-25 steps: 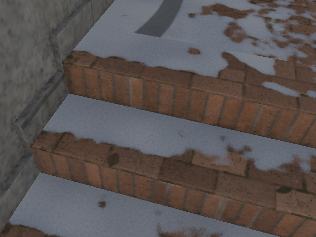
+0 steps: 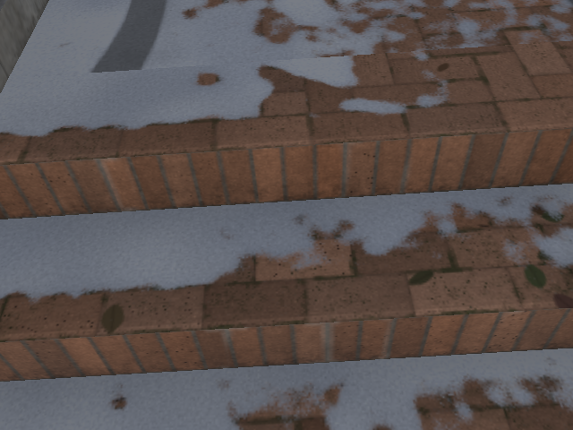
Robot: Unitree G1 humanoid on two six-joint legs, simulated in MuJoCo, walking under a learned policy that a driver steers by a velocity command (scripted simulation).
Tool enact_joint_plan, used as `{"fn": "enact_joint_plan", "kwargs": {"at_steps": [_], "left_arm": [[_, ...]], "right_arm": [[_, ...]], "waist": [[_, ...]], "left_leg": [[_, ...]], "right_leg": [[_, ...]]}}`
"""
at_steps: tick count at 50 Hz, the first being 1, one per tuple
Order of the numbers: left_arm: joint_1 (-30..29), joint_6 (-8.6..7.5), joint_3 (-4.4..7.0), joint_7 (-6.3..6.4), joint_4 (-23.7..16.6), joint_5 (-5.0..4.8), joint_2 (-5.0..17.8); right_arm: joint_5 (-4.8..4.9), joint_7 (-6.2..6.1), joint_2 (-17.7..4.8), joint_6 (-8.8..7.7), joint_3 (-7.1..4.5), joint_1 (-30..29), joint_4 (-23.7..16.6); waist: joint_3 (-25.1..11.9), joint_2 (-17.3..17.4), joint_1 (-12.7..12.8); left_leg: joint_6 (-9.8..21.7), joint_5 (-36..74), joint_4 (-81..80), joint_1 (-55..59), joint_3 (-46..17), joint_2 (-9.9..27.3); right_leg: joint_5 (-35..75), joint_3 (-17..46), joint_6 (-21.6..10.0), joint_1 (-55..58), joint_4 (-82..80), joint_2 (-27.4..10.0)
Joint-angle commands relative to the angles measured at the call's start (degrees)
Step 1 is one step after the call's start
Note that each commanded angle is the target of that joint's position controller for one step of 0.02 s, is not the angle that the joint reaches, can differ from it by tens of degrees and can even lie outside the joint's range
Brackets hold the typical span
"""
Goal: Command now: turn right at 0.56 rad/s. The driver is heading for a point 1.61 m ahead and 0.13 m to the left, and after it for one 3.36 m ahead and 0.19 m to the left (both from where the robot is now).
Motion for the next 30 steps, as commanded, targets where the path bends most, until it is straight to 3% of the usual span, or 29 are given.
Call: {"fn": "enact_joint_plan", "kwargs": {"at_steps": [1, 2, 4, 5, 8, 10, 11, 12, 13, 14, 15, 16, 17, 18, 20, 23, 25, 26, 28, 29, 30], "left_arm": [[-1.6, -1.1, 1.82, 0.79, -4.86, 0.51, 7.2], [-0.44, -0.99, 1.94, 0.75, -4.77, 0.35, 7.25], [-1.59, -1.08, 1.74, 1.25, -5.12, 0.94, 6.3], [-1.56, -1.2, 1.57, 1.27, -5.16, 1.14, 6.11], [-1.78, -1.01, 1.69, 0.99, -4.9, 1.25, 6.56], [-1.41, -0.42, 1.84, 0.67, -3.86, 0.82, 6.6], [-1.81, -0.27, 1.74, 0.59, -3.26, 0.14, 6.25], [-1.61, -0.47, 1.35, 0.26, -2.43, -0.59, 4.76], [-0.29, -1.03, 0.49, -0.37, -2.02, -0.89, 0.93], [-1.36, -0.87, 0.24, -0.55, -3.65, -2.3, 0.19], [0.19, -0.48, 1.2, -0.67, -1.92, -0.9, 3.84], [0.72, -0.2, 1.54, -0.97, 0.01, -0.57, 4.13], [1.75, 0.18, 1.28, -1.28, 1.62, -0.21, 2.88], [-0.41, 0.41, 0.88, -1.97, 1.3, 0.11, 2.11], [-0.43, 1.01, 0.45, -2.57, 2.79, -0.05, 0.98], [-0.6, 1.14, 0.25, -2.24, 4.11, -0.65, 0.8], [1.9, 0.74, -0.41, -1.95, 6.0, -0.44, -0.77], [3.0, 0.52, -0.52, -1.97, 7.18, -0.26, -0.65], [7.3, -0.2, 0.44, -1.52, 7.75, 0.3, 2.49], [8.76, -0.59, 0.93, -1.39, 8.45, 0.22, 3.81], [9.66, -0.93, 0.73, -1.23, 8.65, 0.24, 3.48]], "right_arm": [[0.15, 0.29, -1.59, -0.61, 0.29, -4.34, -5.47], [0.08, 0.36, -1.91, -0.52, 0.45, -4.58, -5.62], [0.25, -0.18, -1.26, -0.37, 0.47, -2.77, -4.59], [0.43, -0.41, -1.11, -0.45, 0.61, -3.23, -5.03], [1.72, -0.55, -0.53, -0.88, 1.13, -4.0, -5.77], [3.06, -0.76, -0.09, -1.18, 1.32, -0.92, -4.8], [3.35, -1.36, 0.55, -1.49, 1.37, 2.07, -3.23], [2.59, -1.77, 0.76, -2.01, 1.39, 3.52, -2.36], [0.9, -1.99, -1.97, -3.07, 1.12, 2.97, -3.14], [0.04, -2.05, -4.44, -3.34, 0.98, -0.23, -4.23], [0.24, -1.87, -1.45, -3.87, 1.37, -0.38, -5.06], [0.47, -1.62, 1.19, -4.45, 2.29, -1.36, -4.74], [0.26, -1.57, 2.21, -4.92, 2.63, -1.67, -3.93], [0.34, -1.72, 1.78, -5.37, 2.86, -0.56, -2.34], [0.3, -1.82, 0.39, -5.63, 2.39, 1.58, -0.88], [0.63, -1.52, -1.13, -5.57, 1.57, 3.11, 0.69], [0.96, -1.12, -1.7, -5.27, 1.07, 3.96, 1.97], [1.25, -0.77, -1.75, -5.17, 0.81, 4.29, 2.5], [2.19, -0.04, -2.9, -4.47, -0.17, 4.95, 3.44], [2.36, -0.14, -3.35, -3.84, -0.48, 4.16, 3.19], [2.12, -0.16, -4.33, -3.48, -0.72, 3.93, 3.27]], "waist": [[-1.14, -6.43, 0.44], [-1.15, -6.93, 0.78], [-3.47, -10.14, 0.64], [-4.08, -9.91, 0.63], [-4.2, -10.83, 1.03], [-3.87, -12.52, 0.58], [-3.73, -11.67, -1.16], [-4.05, -8.79, -1.96], [-5.03, 2.48, -1.64], [-5.18, 13.89, -0.92], [-7.29, 10.7, -1.37], [-5.55, 5.67, -0.64], [-4.35, 4.22, -0.37], [-2.5, 1.62, -0.25], [-1.2, 3.29, -1.22], [-0.95, 5.78, -2.08], [-2.19, 5.15, -0.76], [-2.57, 4.62, -0.71], [-0.44, 5.88, 0.71], [2.45, 1.8, 0.86], [4.81, -0.63, 1.19]], "left_leg": [[0.34, 0.57, -2.14, -8.8, -0.31, -1.15], [0.48, -0.86, -4.55, -8.34, -0.05, -1.69], [1.55, 0.35, -3.03, -4.22, 0.55, -2.46], [2.01, -0.62, -4.92, -2.64, 0.52, -2.44], [2.98, -9.03, -17.87, 4.38, 1.73, -3.28], [3.94, -7.81, -32.05, 11.52, 2.49, -4.12], [4.33, 0.1, -41.88, 17.74, 3.55, -4.36], [4.43, 7.11, -48.43, 24.7, 1.87, -3.37], [5.02, 8.28, -54.67, 31.46, -9.34, 5.86], [12.57, 18.22, -55.4, 29.22, -20.76, 16.23], [18.14, 17.94, -55.84, 25.06, -24.57, 19.4], [18.95, 16.04, -55.26, 22.75, -21.59, 16.77], [17.5, 13.62, -55.16, 20.53, -16.48, 13.91], [15.04, 8.14, -55.29, 23.66, -14.84, 10.89], [12.94, 9.1, -54.67, 26.55, -12.25, 8.18], [12.28, 8.92, -53.72, 28.48, -10.86, 6.7], [11.88, 1.72, -53.86, 25.37, -9.65, 6.0], [11.04, -7.86, -55.66, 21.26, -9.87, 5.54], [10.9, -24.31, -57.82, 13.29, -11.8, 5.54], [10.68, -27.49, -57.41, 11.68, -10.73, 4.76], [10.9, -28.67, -54.1, 10.58, -10.46, 4.73]], "right_leg": [[6.51, 20.38, -8.94, 7.38, -12.75, -12.53], [8.44, 21.27, -9.03, 7.52, -11.93, -12.62], [14.8, 20.43, -10.33, 5.3, -10.77, -13.37], [15.96, 20.62, -10.46, 4.69, -10.63, -13.56], [19.05, 19.91, -9.13, 3.86, -10.38, -12.66], [24.09, 20.05, -7.99, 4.25, -10.19, -12.22], [24.46, 19.56, -6.55, 3.11, -9.43, -11.65], [21.35, 18.61, -4.44, -0.2, -7.58, -10.08], [8.23, 13.69, -0.8, -6.42, 1.61, -5.62], [-9.69, 4.49, 2.27, -13.32, 7.19, 0.83], [-15.03, 4.01, 4.43, -8.69, 16.59, -1.51], [-12.75, 4.69, 5.5, -7.55, 21.0, -2.45], [-11.73, 3.98, 6.17, -5.5, 22.3, -3.36], [-10.93, 3.69, 6.38, -8.54, 17.7, -4.34], [-9.8, 1.24, 6.57, -8.28, 11.71, -3.71], [-9.13, -1.37, 5.96, -4.85, 0.32, -2.69], [-1.26, -3.14, 5.03, 3.06, -9.58, -2.31], [1.87, -3.48, 4.29, 8.32, -11.32, -2.22], [-6.88, -2.86, 1.87, 11.33, -6.39, -3.07], [-12.47, -2.52, 0.71, 7.41, -5.73, -2.8], [-16.19, -0.31, -0.69, 4.76, -7.24, -4.08]]}}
